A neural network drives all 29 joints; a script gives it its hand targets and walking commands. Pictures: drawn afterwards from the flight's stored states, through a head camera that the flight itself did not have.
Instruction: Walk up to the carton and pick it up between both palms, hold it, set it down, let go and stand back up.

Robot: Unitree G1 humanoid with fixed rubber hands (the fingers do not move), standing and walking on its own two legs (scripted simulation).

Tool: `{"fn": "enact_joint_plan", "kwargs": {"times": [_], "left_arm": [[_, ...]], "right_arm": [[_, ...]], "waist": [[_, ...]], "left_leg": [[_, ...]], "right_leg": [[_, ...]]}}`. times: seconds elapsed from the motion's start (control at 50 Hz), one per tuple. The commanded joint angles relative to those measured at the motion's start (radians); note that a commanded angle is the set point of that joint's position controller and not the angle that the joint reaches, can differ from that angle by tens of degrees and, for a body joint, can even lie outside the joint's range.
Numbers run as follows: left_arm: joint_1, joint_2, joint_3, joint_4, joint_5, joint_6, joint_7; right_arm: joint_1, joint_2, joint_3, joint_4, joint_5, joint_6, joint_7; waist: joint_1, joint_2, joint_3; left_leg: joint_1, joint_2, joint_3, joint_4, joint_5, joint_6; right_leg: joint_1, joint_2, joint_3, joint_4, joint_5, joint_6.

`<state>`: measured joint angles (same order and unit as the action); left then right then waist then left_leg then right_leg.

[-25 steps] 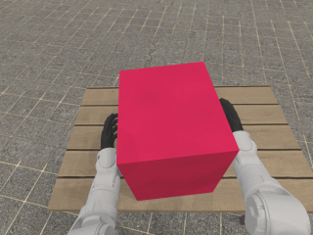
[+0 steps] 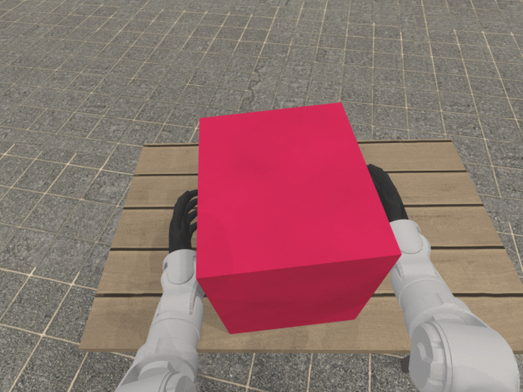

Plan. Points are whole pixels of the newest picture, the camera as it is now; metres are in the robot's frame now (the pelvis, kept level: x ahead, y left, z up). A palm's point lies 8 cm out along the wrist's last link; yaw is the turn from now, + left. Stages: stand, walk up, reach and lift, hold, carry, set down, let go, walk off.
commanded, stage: set down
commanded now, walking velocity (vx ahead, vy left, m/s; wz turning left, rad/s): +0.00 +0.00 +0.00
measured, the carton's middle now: (282, 225) +0.42 -0.01 -0.04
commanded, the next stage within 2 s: none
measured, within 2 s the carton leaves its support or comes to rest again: neither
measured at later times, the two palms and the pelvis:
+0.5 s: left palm (184, 242) +0.36 +0.15 +0.00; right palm (390, 219) +0.40 -0.19 +0.01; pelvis +0.00 +0.00 +0.00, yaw +0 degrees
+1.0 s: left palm (177, 261) +0.34 +0.16 -0.02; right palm (400, 220) +0.40 -0.21 +0.01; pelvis -0.03 -0.02 -0.02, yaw +0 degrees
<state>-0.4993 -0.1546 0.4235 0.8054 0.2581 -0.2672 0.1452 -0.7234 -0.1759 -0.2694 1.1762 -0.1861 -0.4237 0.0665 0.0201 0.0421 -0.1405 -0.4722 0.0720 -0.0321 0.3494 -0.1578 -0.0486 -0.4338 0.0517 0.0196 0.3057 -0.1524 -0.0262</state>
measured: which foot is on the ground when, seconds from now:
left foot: down 0.00-1.00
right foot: down 0.00-1.00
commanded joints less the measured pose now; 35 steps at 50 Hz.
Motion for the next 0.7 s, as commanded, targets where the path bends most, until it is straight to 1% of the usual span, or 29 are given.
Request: {"fn": "enact_joint_plan", "kwargs": {"times": [0.0,0.02,0.06,0.1,0.12,0.14,0.16,0.2,0.24,0.26,0.28,0.3,0.32,0.34,0.36,0.4,0.42,0.44,0.46,0.48,0.5,0.52,0.54,0.56,0.58,0.6,0.62,0.64,0.68], "left_arm": [[-0.427,-0.409,-0.257,0.037,0.071,-0.070,-0.077],[-0.442,-0.445,-0.253,0.044,0.077,-0.071,-0.084],[-0.442,-0.421,-0.233,0.055,0.077,-0.071,-0.083],[-0.443,-0.432,-0.231,0.058,0.083,-0.077,-0.089],[-0.434,-0.396,-0.227,0.068,0.085,-0.082,-0.081],[-0.446,-0.395,-0.214,0.079,0.084,-0.080,-0.083],[-0.444,-0.414,-0.204,0.072,0.098,-0.082,-0.082],[-0.421,-0.366,-0.204,0.081,0.091,-0.082,-0.080],[-0.416,-0.329,-0.176,0.068,0.099,-0.086,-0.064],[-0.406,-0.260,-0.192,0.056,0.082,-0.089,-0.050],[-0.423,-0.222,-0.162,0.048,0.080,-0.085,-0.039],[-0.389,-0.170,-0.140,0.058,0.078,-0.084,-0.024],[-0.360,-0.107,-0.139,0.053,0.063,-0.080,-0.012],[-0.356,-0.046,-0.119,0.040,0.041,-0.082,0.010],[-0.374,-0.044,-0.138,0.019,0.021,-0.077,0.023],[-0.409,0.051,-0.137,0.031,-0.041,-0.068,0.056],[-0.413,0.082,-0.153,0.046,-0.065,-0.061,0.069],[-0.417,0.097,-0.157,0.096,-0.089,-0.055,0.073],[-0.428,0.152,-0.179,0.107,-0.128,-0.063,0.085],[-0.449,0.165,-0.189,0.129,-0.149,-0.066,0.090],[-0.440,0.160,-0.218,0.160,-0.180,-0.069,0.089],[-0.460,0.185,-0.223,0.161,-0.206,-0.091,0.091],[-0.492,0.190,-0.255,0.168,-0.231,-0.108,0.089],[-0.485,0.196,-0.243,0.187,-0.235,-0.118,0.086],[-0.490,0.214,-0.248,0.186,-0.251,-0.125,0.085],[-0.509,0.205,-0.266,0.202,-0.268,-0.131,0.083],[-0.522,0.209,-0.271,0.195,-0.279,-0.142,0.077],[-0.537,0.243,-0.263,0.214,-0.285,-0.147,0.079],[-0.524,0.257,-0.254,0.263,-0.301,-0.154,0.060]], "right_arm": [[-0.402,0.495,0.119,-0.005,-0.072,-0.064,0.128],[-0.417,0.534,0.107,-0.015,-0.093,-0.061,0.125],[-0.418,0.519,0.115,-0.001,-0.085,-0.062,0.128],[-0.410,0.539,0.107,0.007,-0.095,-0.061,0.131],[-0.405,0.475,0.097,0.007,-0.092,-0.071,0.127],[-0.401,0.484,0.076,0.034,-0.094,-0.061,0.125],[-0.415,0.523,0.081,0.008,-0.110,-0.064,0.124],[-0.396,0.454,0.080,0.025,-0.096,-0.062,0.120],[-0.389,0.424,0.080,0.039,-0.079,-0.069,0.112],[-0.365,0.343,0.080,0.044,-0.048,-0.069,0.101],[-0.387,0.304,0.070,0.048,-0.043,-0.057,0.090],[-0.377,0.246,0.074,0.032,-0.024,-0.057,0.075],[-0.370,0.160,0.080,0.044,0.002,-0.054,0.058],[-0.392,0.093,0.091,0.028,0.045,-0.051,0.042],[-0.420,0.074,0.110,0.043,0.080,-0.037,0.034],[-0.484,-0.036,0.171,0.012,0.184,-0.031,0.013],[-0.511,-0.091,0.207,0.010,0.237,-0.027,0.000],[-0.529,-0.106,0.270,0.024,0.295,-0.019,-0.004],[-0.561,-0.182,0.307,0.014,0.343,-0.024,-0.010],[-0.585,-0.198,0.340,0.025,0.383,-0.020,-0.014],[-0.575,-0.216,0.359,0.031,0.412,-0.019,-0.020],[-0.584,-0.232,0.387,0.018,0.445,-0.025,-0.022],[-0.592,-0.246,0.388,0.036,0.461,-0.029,-0.020],[-0.591,-0.258,0.401,0.038,0.468,-0.040,-0.022],[-0.575,-0.275,0.399,0.038,0.480,-0.043,-0.025],[-0.594,-0.292,0.401,0.067,0.483,-0.043,-0.023],[-0.583,-0.287,0.398,0.092,0.496,-0.040,-0.025],[-0.601,-0.320,0.406,0.102,0.507,-0.038,-0.020],[-0.597,-0.314,0.437,0.120,0.521,-0.037,-0.021]], "waist": [[0.100,-0.093,-0.379],[0.097,-0.111,-0.358],[0.108,-0.125,-0.343],[0.102,-0.129,-0.320],[0.106,-0.110,-0.358],[0.092,-0.110,-0.321],[0.112,-0.121,-0.334],[0.100,-0.110,-0.324],[0.125,-0.095,-0.321],[0.113,-0.066,-0.366],[0.110,-0.077,-0.353],[0.127,-0.078,-0.359],[0.125,-0.088,-0.323],[0.141,-0.081,-0.348],[0.138,-0.070,-0.349],[0.162,-0.078,-0.409],[0.165,-0.065,-0.446],[0.182,-0.073,-0.447],[0.191,-0.081,-0.500],[0.197,-0.096,-0.514],[0.188,-0.097,-0.516],[0.202,-0.115,-0.562],[0.184,-0.094,-0.601],[0.189,-0.110,-0.631],[0.182,-0.099,-0.644],[0.174,-0.096,-0.640],[0.153,-0.080,-0.662],[0.168,-0.085,-0.645],[0.160,-0.137,-0.636]], "left_leg": [[0.259,-0.037,0.117,0.033,0.383,0.018],[0.231,-0.041,0.120,0.031,0.360,0.026],[0.210,-0.043,0.125,0.029,0.363,0.030],[0.204,-0.041,0.118,0.017,0.354,0.030],[0.224,-0.040,0.122,0.021,0.351,0.030],[0.209,-0.046,0.122,0.020,0.349,0.029],[0.192,-0.043,0.127,0.018,0.338,0.031],[0.224,-0.045,0.129,0.021,0.356,0.029],[0.211,-0.046,0.134,0.037,0.389,0.025],[0.235,-0.046,0.134,0.041,0.393,0.019],[0.207,-0.044,0.124,0.041,0.361,0.022],[0.210,-0.044,0.130,0.043,0.367,0.020],[0.202,-0.043,0.130,0.045,0.367,0.020],[0.194,-0.043,0.128,0.052,0.357,0.020],[0.183,-0.043,0.126,0.063,0.343,0.022],[0.145,-0.048,0.132,0.085,0.343,0.019],[0.130,-0.050,0.128,0.087,0.347,0.010],[0.089,-0.051,0.128,0.101,0.351,0.005],[0.077,-0.051,0.134,0.110,0.355,0.000],[0.055,-0.050,0.123,0.122,0.352,0.004],[0.055,-0.051,0.117,0.130,0.308,-0.002],[0.020,-0.051,0.127,0.136,0.315,-0.004],[0.034,-0.054,0.121,0.151,0.319,-0.011],[0.029,-0.052,0.122,0.171,0.351,-0.015],[0.016,-0.055,0.129,0.181,0.350,-0.019],[0.027,-0.049,0.120,0.190,0.344,-0.022],[0.038,-0.052,0.122,0.189,0.346,-0.026],[0.010,-0.055,0.127,0.196,0.325,-0.028],[-0.060,-0.051,0.132,0.213,0.293,-0.018]], "right_leg": [[0.088,-0.004,-0.083,0.021,0.319,0.005],[0.097,-0.015,-0.079,0.016,0.305,0.014],[0.102,-0.011,-0.076,0.025,0.309,0.014],[0.105,-0.010,-0.078,0.021,0.307,0.014],[0.088,-0.010,-0.077,0.021,0.300,0.013],[0.093,-0.012,-0.080,0.027,0.309,0.022],[0.101,-0.016,-0.077,0.021,0.287,0.018],[0.099,-0.011,-0.078,0.026,0.303,0.014],[0.071,-0.009,-0.083,0.033,0.309,0.015],[0.088,-0.011,-0.076,0.035,0.324,0.009],[0.084,-0.011,-0.073,0.028,0.292,0.010],[0.077,-0.010,-0.072,0.026,0.291,0.008],[0.087,-0.009,-0.073,0.038,0.296,0.010],[0.084,-0.008,-0.068,0.044,0.289,0.010],[0.071,-0.005,-0.065,0.048,0.268,0.009],[0.088,0.004,-0.047,0.072,0.324,0.018],[0.116,0.006,-0.036,0.083,0.375,0.016],[0.139,0.013,-0.031,0.101,0.410,0.014],[0.151,0.017,-0.028,0.121,0.436,0.023],[0.161,0.020,-0.020,0.138,0.444,0.026],[0.146,0.024,-0.022,0.137,0.415,0.026],[0.156,0.027,-0.021,0.156,0.412,0.035],[0.142,0.030,-0.023,0.161,0.409,0.030],[0.123,0.029,-0.028,0.177,0.439,0.034],[0.114,0.030,-0.024,0.193,0.452,0.038],[0.082,0.034,-0.032,0.200,0.407,0.034],[0.079,0.031,-0.025,0.199,0.431,0.037],[0.069,0.029,-0.021,0.208,0.388,0.042],[0.084,0.021,-0.013,0.230,0.397,0.050]]}}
